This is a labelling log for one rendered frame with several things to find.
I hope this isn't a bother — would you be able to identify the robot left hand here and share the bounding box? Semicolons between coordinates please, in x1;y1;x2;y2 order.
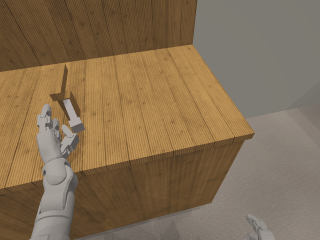
36;103;80;165

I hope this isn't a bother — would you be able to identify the tap lever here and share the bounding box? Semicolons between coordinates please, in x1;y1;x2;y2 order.
63;99;85;133

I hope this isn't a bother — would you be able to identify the robot left forearm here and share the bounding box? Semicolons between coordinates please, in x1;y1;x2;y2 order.
29;158;78;240

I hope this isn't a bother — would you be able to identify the counter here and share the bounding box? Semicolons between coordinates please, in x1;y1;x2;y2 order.
0;0;255;240

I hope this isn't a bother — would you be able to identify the robot right hand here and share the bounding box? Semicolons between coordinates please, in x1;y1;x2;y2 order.
244;213;276;240

